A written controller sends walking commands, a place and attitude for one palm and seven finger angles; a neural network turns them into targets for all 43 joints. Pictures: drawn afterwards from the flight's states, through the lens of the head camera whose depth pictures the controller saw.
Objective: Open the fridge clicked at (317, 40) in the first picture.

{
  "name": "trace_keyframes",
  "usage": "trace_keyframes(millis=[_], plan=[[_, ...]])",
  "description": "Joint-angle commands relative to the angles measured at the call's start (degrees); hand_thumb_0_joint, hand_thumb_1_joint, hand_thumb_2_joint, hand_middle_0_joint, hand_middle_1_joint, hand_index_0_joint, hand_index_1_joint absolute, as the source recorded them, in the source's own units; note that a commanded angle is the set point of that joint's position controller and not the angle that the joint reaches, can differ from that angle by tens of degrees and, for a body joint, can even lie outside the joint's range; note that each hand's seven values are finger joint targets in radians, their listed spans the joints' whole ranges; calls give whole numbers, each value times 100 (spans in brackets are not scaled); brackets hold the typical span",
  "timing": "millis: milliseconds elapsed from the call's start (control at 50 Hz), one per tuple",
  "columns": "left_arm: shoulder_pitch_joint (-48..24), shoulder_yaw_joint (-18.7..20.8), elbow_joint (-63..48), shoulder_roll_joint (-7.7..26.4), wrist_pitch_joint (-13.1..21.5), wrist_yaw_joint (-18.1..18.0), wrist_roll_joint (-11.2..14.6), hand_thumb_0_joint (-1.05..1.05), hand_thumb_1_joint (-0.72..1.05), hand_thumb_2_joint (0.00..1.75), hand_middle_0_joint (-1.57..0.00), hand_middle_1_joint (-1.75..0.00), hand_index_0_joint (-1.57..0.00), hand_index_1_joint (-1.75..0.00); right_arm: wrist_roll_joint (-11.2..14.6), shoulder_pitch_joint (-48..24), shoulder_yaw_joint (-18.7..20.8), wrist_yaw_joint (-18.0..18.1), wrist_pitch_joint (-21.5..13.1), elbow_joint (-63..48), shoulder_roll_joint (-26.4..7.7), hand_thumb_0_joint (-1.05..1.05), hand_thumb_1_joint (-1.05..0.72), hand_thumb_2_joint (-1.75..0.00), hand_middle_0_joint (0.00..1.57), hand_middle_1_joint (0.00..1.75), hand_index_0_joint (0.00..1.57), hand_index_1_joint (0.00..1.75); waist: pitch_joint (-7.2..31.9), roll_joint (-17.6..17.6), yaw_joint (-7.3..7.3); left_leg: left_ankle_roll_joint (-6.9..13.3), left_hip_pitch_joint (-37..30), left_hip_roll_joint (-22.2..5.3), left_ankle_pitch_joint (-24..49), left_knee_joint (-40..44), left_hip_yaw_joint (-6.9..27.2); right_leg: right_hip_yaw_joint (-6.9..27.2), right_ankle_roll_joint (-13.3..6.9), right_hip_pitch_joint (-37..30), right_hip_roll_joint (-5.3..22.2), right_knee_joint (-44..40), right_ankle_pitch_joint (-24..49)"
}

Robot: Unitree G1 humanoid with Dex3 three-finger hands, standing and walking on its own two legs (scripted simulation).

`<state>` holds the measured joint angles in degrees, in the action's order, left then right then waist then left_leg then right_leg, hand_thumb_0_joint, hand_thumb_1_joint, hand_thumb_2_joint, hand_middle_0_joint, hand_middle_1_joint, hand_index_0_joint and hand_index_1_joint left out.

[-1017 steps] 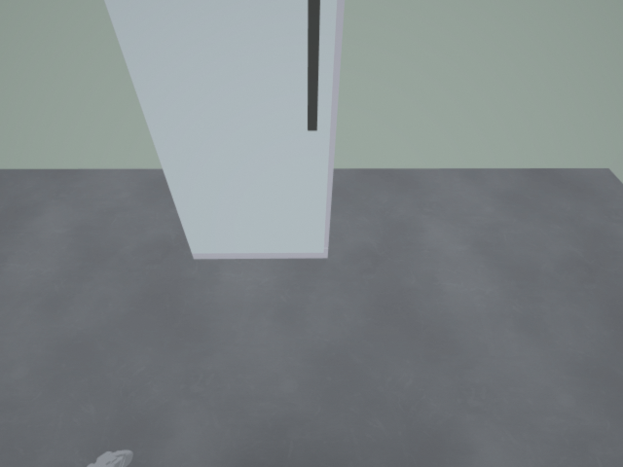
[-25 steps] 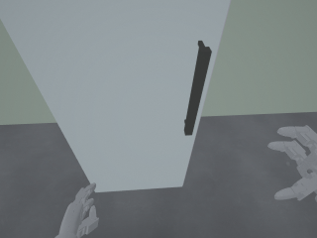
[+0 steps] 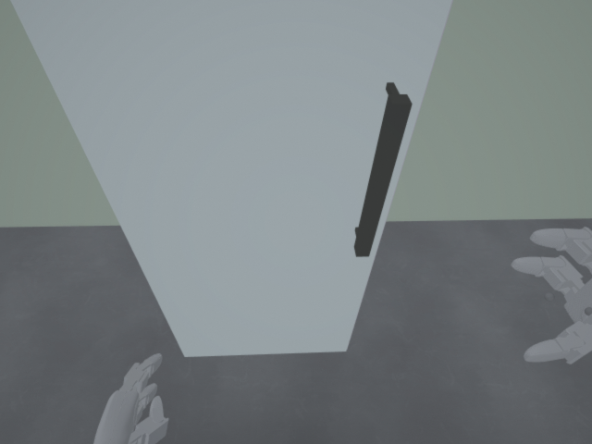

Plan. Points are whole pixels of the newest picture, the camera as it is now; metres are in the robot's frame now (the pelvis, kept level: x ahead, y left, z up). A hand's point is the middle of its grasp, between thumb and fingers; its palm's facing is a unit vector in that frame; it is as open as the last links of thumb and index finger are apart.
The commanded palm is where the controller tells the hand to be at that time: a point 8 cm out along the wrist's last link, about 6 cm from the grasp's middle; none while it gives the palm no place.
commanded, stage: raise the hand to about handle height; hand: right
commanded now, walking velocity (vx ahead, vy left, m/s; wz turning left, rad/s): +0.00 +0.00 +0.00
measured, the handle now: (374, 181) +0.51 -0.11 +0.09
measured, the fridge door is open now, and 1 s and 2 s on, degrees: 0 0 0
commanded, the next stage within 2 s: move the hooked fingers beside the handle in 0.12 s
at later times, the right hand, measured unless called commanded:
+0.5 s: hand (524, 279) +0.29 -0.26 +0.13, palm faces -0.01 +1.00 -0.05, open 14.0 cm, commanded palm +0.27 -0.30 +0.13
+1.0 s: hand (486, 245) +0.35 -0.23 +0.12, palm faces -0.03 +1.00 -0.02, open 14.0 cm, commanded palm +0.33 -0.28 +0.12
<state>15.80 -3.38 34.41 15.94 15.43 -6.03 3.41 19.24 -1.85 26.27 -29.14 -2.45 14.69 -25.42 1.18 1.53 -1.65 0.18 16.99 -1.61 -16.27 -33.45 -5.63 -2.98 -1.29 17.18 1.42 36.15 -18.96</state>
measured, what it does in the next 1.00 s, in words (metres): stands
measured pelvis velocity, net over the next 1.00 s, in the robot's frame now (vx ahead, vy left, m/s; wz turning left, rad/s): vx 0.00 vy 0.00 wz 0.01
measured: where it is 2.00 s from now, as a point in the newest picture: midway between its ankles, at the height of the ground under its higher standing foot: outside the picture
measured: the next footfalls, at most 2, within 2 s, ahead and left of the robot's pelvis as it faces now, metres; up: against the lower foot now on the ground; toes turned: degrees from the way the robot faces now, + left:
none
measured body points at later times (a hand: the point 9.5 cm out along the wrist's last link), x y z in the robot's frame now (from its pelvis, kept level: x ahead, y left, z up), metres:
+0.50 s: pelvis +0.00 +0.00 +0.00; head +0.00 +0.01 +0.45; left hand +0.17 +0.24 -0.07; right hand +0.29 -0.31 +0.13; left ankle +0.02 +0.12 -0.73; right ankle +0.00 -0.10 -0.73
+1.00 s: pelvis +0.00 +0.00 +0.00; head +0.02 +0.01 +0.45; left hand +0.14 +0.26 -0.09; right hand +0.34 -0.29 +0.12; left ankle +0.02 +0.12 -0.73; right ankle +0.00 -0.10 -0.73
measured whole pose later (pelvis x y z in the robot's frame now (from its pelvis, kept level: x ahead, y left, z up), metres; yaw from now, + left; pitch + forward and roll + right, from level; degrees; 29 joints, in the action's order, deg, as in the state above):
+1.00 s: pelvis +0.00 +0.00 +0.00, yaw +1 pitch +3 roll +1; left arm 16.9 -2.8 35.9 15.9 11.4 -6.3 3.7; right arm 16.0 -16.7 21.0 -24.7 -4.1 28.0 -23.9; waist 2.1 1.2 0.5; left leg 0.5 20.3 -1.5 -16.7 -34.5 -5.0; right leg -3.5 -0.9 19.7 1.5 36.0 -18.9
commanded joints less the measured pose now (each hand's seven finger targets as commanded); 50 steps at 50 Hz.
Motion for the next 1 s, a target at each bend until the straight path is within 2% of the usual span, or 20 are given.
trace_keyframes(millis=[0,140,220,260,320,340,420,440,500,540,600,640,700,740,800,840,860,900,940,980], plan=[[-556,295,-905,729,341,-83,33,0,90,90,-20,-30,-20,-30,176,-1459,507,-15,-403,-1269,-1621,0,50,-30,30,120,30,120,962,429,23,107,-180,150,872,481,223,435,-28,-420,-88,-669,1121],[-574,274,-881,739,314,-76,43,0,90,90,-20,-30,-20,-30,213,-1453,431,-98,-330,-1021,-1588,0,50,-30,30,120,30,120,790,277,31,102,-148,135,744,523,257,416,-29,-287,-83,-639,986],[-608,271,-882,738,311,-98,49,0,90,90,-20,-30,-20,-30,201,-1689,450,-84,-355,-1047,-1629,0,50,-30,30,120,30,120,878,373,67,88,-79,132,652,503,250,443,-26,-296,-107,-644,883],[-580,277,-851,746,287,-112,40,0,90,90,-20,-30,-20,-30,196,-1851,475,-84,-389,-958,-1695,0,50,-30,30,120,30,120,908,238,90,91,-119,134,706,509,292,429,-40,-286,-98,-607,937],[-556,278,-836,716,301,-148,47,0,90,90,-20,-30,-20,-30,174,-2124,170,-67,-443,-977,-1434,0,50,-30,30,120,30,120,1004,438,135,92,-9,126,717,468,266,449,-33,-416,-108,-598,911],[-510,274,-780,747,276,-144,47,0,90,90,-20,-30,-20,-30,140,-2201,177,-35,-438,-858,-1525,0,50,-30,30,120,30,120,928,197,158,93,-56,126,675,497,268,441,-31,-331,-77,-596,901],[-527,283,-765,733,249,-166,56,0,90,90,-20,-30,-20,-30,32,-2528,3,64,-418,-752,-1396,0,50,-30,30,120,30,120,997,456,174,100,26,101,730,445,246,457,-22,-402,-96,-627,937],[-493,287,-778,743,230,-151,38,0,90,90,-20,-30,-20,-30,17,-2416,91,111,-410,-705,-1496,0,50,-30,30,120,30,120,1042,249,113,115,-93,102,784,440,243,456,-27,-353,-77,-615,1028],[-512,274,-803,712,200,-145,46,0,90,90,-20,-30,-20,-30,-8,-2497,16,214,-383,-603,-1362,0,50,-30,30,120,30,120,1086,366,105,111,-46,91,805,407,224,453,-9,-367,-86,-653,1020],[-457,297,-785,752,157,-125,28,0,90,90,-20,-30,-20,-30,-14,-2355,313,295,-392,-453,-1646,0,50,-30,30,120,30,120,1125,7,38,109,-225,91,906,421,237,431,-15,-251,-58,-636,1137],[-473,302,-808,730,113,-115,45,0,90,90,-20,-30,-20,-30,-31,-2547,229,319,-390,-402,-1530,0,50,-30,30,120,30,120,1165,226,91,98,-199,70,1086,382,272,360,-16,-259,-81,-618,1215],[-412,311,-801,767,64,-105,35,0,90,90,-20,-30,-20,-30,-51,-2562,278,328,-392,-258,-1646,0,50,-30,30,120,30,120,1146,36,83,92,-253,68,1085,390,295,333,-20,-154,-52,-591,1223],[-367,339,-775,744,45,-128,63,0,90,90,-20,-30,-20,-30,-93,-3031,27,316,-454,-309,-1446,0,50,-30,30,120,30,120,1237,442,199,96,-79,77,1081,375,310,317,-18,-318,-79,-560,1204],[-305,347,-779,766,36,-113,45,0,90,90,-20,-30,-20,-30,-68,-2995,-33,309,-500,-268,-1398,0,50,-30,30,120,30,120,1342,124,205,100,-151,93,1184,357,293,338,-34,-338,-43,-534,1316],[-258,354,-720,770,-10,-118,58,0,90,90,-20,-30,-20,-30,-91,-3175,-108,302,-506,-101,-1336,0,50,-30,30,120,30,120,1367,250,248,88,-72,91,1171,342,301,320,-24,-301,-75,-534,1247],[-227,366,-698,792,-44,-104,53,0,90,90,-20,-30,-20,-30,-120,-3254,-101,353,-537,-67,-1408,0,50,-30,30,120,30,120,1321,115,239,102,-90,91,1158,343,294,336,-29,-280,-43,-538,1289],[-237,362,-725,774,-48,-89,53,0,90,90,-20,-30,-20,-30,-120,-3257,-177,364,-527,-14,-1266,0,50,-30,30,120,30,120,1377,88,236,99,-105,100,1227,325,286,345,-36,-293,-59,-553,1333],[-213,369,-694,769,-88,-90,57,0,90,90,-20,-30,-20,-30,-134,-3361,-157,408,-535,54,-1299,0,50,-30,30,120,30,120,1404,214,246,95,-76,96,1232,339,319,316,-31,-313,-73,-533,1301],[-165,372,-682,800,-145,-71,39,0,90,90,-20,-30,-20,-30,-181,-3442,-91,465,-569,77,-1462,0,50,-30,30,120,30,120,1426,109,227,105,-154,94,1254,312,311,315,-28,-237,-46,-532,1351],[-169,373,-674,767,-189,-61,52,0,90,90,-20,-30,-20,-30,-207,-3598,-133,498,-588,187,-1374,0,50,-30,30,120,30,120,1407,204,272,101,-123,98,1325,313,319,297,-29,-259,-63,-539,1370]])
